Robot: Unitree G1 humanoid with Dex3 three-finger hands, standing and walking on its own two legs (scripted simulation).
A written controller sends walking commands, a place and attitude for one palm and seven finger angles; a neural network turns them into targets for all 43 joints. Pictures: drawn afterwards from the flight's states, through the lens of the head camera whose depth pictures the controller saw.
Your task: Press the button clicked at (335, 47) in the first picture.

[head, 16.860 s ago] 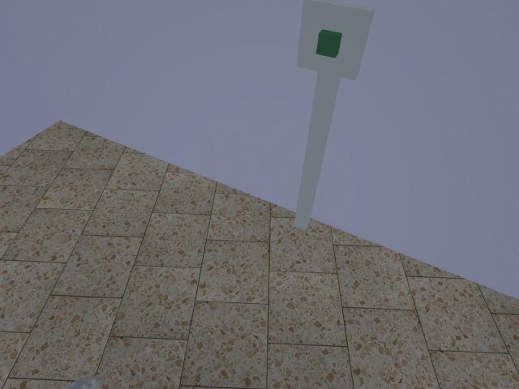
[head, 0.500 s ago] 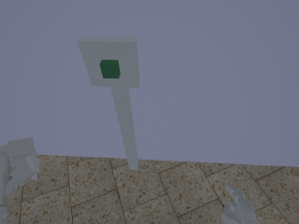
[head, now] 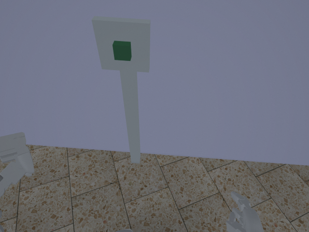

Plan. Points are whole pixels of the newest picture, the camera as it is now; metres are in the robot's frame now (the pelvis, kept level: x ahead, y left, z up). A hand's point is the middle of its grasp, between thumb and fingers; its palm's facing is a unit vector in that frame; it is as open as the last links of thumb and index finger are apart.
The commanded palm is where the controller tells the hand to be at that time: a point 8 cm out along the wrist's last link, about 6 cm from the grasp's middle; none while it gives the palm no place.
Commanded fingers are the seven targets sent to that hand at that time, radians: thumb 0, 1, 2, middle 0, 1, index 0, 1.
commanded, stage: step back with the hand held close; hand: left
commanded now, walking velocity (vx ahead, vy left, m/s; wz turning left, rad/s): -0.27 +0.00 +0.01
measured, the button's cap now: (122, 50) +0.63 +0.16 +0.14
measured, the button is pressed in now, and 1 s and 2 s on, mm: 0 0 0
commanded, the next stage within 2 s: stop stepping back and stand still in 0.48 s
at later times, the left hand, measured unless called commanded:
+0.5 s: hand out of the picture +0.12 +0.25 +0.18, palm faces +0.35 -0.82 -0.46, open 3.1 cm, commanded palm +0.04 +0.29 +0.19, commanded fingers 0.00 0.90 0.90 -1.30 -1.50 -1.30 -1.50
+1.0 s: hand out of the picture +0.00 +0.25 +0.18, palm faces +0.40 -0.83 -0.38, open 3.1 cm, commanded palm -0.07 +0.29 +0.19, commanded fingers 0.00 0.90 0.90 -1.30 -1.50 -1.30 -1.50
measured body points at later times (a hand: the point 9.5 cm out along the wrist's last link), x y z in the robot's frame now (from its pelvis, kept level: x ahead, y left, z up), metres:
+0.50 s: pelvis -0.08 +0.01 +0.01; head -0.06 +0.03 +0.46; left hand +0.09 +0.29 +0.21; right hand +0.11 -0.23 -0.05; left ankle -0.01 +0.09 -0.72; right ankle -0.06 -0.13 -0.70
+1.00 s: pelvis -0.20 +0.01 +0.01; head -0.22 +0.03 +0.46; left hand -0.03 +0.29 +0.20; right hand -0.08 -0.26 -0.07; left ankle -0.17 +0.13 -0.72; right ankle -0.21 -0.11 -0.71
